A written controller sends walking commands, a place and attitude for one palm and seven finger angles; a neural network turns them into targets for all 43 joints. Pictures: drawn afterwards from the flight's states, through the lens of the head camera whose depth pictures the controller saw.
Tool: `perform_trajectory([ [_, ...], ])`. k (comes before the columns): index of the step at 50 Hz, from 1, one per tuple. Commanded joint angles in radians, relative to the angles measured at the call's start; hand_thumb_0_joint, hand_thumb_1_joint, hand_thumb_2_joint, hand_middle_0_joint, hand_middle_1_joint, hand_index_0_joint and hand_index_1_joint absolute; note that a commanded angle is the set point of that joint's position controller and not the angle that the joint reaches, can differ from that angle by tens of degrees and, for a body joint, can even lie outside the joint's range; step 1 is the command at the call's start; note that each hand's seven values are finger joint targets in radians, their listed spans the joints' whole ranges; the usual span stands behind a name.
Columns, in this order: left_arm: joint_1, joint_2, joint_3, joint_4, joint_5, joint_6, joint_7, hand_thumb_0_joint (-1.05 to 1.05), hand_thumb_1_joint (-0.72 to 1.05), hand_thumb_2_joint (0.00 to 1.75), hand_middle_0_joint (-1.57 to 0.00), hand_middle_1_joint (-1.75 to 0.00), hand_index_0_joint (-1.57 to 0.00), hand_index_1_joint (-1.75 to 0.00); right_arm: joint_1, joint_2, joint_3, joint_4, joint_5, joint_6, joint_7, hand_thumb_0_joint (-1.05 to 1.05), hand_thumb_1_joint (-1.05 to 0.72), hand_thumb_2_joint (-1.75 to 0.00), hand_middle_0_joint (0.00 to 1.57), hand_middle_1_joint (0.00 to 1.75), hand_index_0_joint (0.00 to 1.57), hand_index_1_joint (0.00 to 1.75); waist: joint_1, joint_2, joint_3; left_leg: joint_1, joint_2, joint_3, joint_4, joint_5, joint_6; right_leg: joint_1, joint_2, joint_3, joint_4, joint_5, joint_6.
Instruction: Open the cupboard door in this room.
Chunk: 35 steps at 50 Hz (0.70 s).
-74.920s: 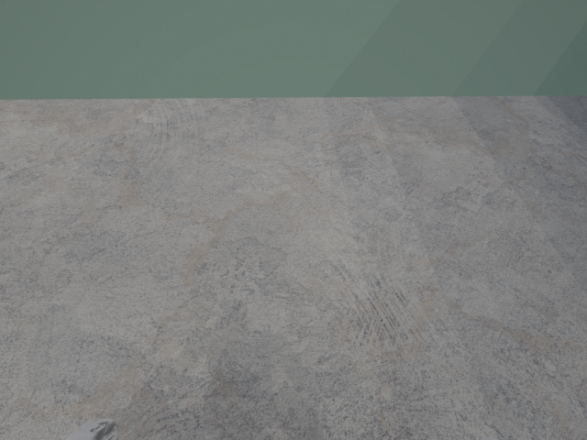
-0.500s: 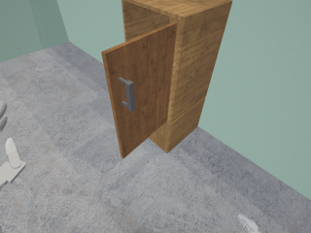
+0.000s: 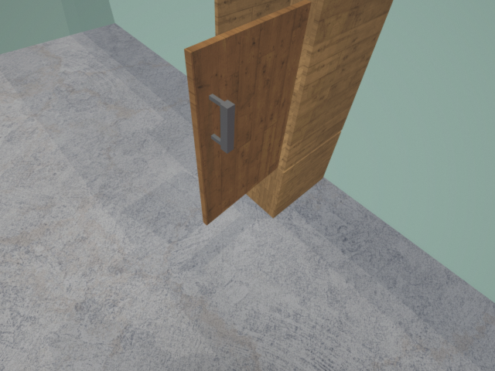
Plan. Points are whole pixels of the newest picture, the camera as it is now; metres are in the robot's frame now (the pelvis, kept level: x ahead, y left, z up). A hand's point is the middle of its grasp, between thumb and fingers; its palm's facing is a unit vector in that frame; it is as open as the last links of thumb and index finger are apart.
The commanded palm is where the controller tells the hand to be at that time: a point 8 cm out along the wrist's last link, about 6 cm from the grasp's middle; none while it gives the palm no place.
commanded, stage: let the arm hang, fingers relaxed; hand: left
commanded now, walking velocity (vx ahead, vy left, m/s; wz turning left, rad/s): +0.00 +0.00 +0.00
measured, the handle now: (220, 123) +0.60 +0.10 +0.03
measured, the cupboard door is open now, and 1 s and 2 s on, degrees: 94 94 94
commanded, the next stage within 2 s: look to check the result in 0.72 s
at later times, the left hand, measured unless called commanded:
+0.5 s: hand out of the picture +0.02 +0.20 -0.17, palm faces +0.00 -0.97 -0.24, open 7.3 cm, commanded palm none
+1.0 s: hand out of the picture +0.04 +0.19 -0.16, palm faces -0.01 -0.97 -0.25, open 7.3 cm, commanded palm none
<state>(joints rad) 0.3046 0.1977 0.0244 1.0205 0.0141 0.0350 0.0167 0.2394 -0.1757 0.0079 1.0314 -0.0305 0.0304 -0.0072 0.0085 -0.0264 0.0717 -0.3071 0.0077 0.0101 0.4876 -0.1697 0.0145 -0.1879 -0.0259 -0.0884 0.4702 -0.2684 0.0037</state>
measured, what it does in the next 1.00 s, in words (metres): stands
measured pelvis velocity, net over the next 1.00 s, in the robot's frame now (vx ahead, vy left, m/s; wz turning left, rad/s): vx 0.01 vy -0.01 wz -0.02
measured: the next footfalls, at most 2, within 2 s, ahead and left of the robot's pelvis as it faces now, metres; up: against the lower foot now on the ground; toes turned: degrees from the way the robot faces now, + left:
none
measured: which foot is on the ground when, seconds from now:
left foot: down 0.00-1.00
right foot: down 0.00-1.00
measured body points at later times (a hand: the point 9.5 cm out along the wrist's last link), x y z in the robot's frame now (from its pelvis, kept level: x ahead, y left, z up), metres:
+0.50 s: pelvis +0.00 +0.00 +0.00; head +0.01 -0.01 +0.45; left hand +0.02 +0.25 -0.15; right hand +0.02 -0.23 -0.16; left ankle +0.06 +0.11 -0.74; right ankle -0.01 -0.12 -0.74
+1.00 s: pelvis +0.01 -0.01 +0.01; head +0.04 -0.02 +0.46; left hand +0.04 +0.24 -0.14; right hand +0.03 -0.26 -0.15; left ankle +0.06 +0.11 -0.74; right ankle -0.01 -0.12 -0.74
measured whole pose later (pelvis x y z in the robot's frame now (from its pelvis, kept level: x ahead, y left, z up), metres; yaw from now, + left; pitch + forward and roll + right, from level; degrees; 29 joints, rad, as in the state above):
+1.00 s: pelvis +0.01 -0.01 +0.01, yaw -1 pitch -2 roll +0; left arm 0.19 0.22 0.02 1.15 0.01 -0.01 0.02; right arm 0.19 -0.20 -0.02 1.15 -0.02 0.01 -0.02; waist -0.01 0.02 0.08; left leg -0.21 0.02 0.03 0.37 -0.14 0.00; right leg -0.11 -0.01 -0.07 0.37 -0.24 -0.01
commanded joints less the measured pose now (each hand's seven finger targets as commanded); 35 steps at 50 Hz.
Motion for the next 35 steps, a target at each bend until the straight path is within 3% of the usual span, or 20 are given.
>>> perform_trajectory([
  [1, 0.036, 0.117, 0.016, 0.021, -0.002, -0.039, 0.002, 0.00, 0.90, 0.90, -0.20, -0.30, -0.20, -0.30, 0.016, -0.136, -0.035, -0.016, 0.009, -0.022, -0.016, 0.00, -0.90, -0.90, 0.20, 0.30, 0.20, 0.30, -0.012, 0.120, -0.087, 0.084, 0.095, -0.114, -0.169, -0.103, 0.017, -0.007, -0.066, 0.080, -0.119, -0.010, -0.048],
  [5, 0.050, 0.123, 0.012, 0.078, -0.002, -0.041, 0.004, 0.00, 0.90, 0.90, -0.20, -0.30, -0.20, -0.30, 0.042, -0.139, -0.043, 0.026, 0.013, -0.021, -0.020, 0.00, -0.90, -0.90, 0.20, 0.30, 0.20, 0.30, -0.013, 0.065, -0.037, 0.093, 0.098, -0.106, -0.180, -0.097, 0.023, -0.035, -0.074, 0.076, -0.139, -0.018, -0.052],
  [16, 0.034, 0.138, 0.014, 0.112, 0.000, -0.041, 0.011, 0.00, 0.90, 0.90, -0.20, -0.30, -0.20, -0.30, 0.044, -0.134, -0.049, 0.068, 0.009, -0.018, -0.016, 0.00, -0.90, -0.90, 0.20, 0.30, 0.20, 0.30, -0.014, 0.011, 0.012, 0.090, 0.087, -0.088, -0.184, -0.121, 0.020, -0.080, -0.081, 0.096, -0.156, -0.098, -0.054],
  [25, -0.031, 0.139, 0.015, 0.094, 0.000, -0.046, 0.012, 0.00, 0.90, 0.90, -0.20, -0.30, -0.20, -0.30, 0.010, -0.125, -0.044, 0.071, 0.006, -0.024, -0.013, 0.00, -0.90, -0.90, 0.20, 0.30, 0.20, 0.30, -0.017, 0.035, 0.022, 0.098, 0.086, -0.074, -0.177, -0.040, 0.009, -0.068, -0.085, 0.105, -0.160, -0.039, -0.049],
  [27, -0.040, 0.140, 0.017, 0.089, -0.001, -0.047, 0.011, 0.00, 0.90, 0.90, -0.20, -0.30, -0.20, -0.30, 0.002, -0.122, -0.043, 0.070, 0.005, -0.025, -0.013, 0.00, -0.90, -0.90, 0.20, 0.30, 0.20, 0.30, -0.014, 0.059, 0.017, 0.098, 0.085, -0.072, -0.176, -0.027, 0.007, -0.057, -0.086, 0.109, -0.162, -0.024, -0.048],
  [30, -0.055, 0.141, 0.019, 0.082, -0.001, -0.051, 0.012, 0.00, 0.90, 0.90, -0.20, -0.30, -0.20, -0.30, -0.003, -0.123, -0.044, 0.069, 0.006, -0.030, -0.013, 0.00, -0.90, -0.90, 0.20, 0.30, 0.20, 0.30, -0.013, 0.034, -0.015, 0.113, 0.087, -0.069, -0.165, 0.030, 0.006, -0.026, -0.089, 0.106, -0.162, 0.020, -0.046],
  [35, -0.075, 0.149, 0.022, 0.075, -0.003, -0.056, 0.012, 0.00, 0.90, 0.90, -0.20, -0.30, -0.20, -0.30, -0.012, -0.132, -0.044, 0.069, 0.007, -0.034, -0.015, 0.00, -0.90, -0.90, 0.20, 0.30, 0.20, 0.30, -0.014, 0.052, -0.030, 0.132, 0.094, -0.065, -0.159, 0.099, 0.005, -0.002, -0.092, 0.109, -0.165, 0.085, -0.047],
])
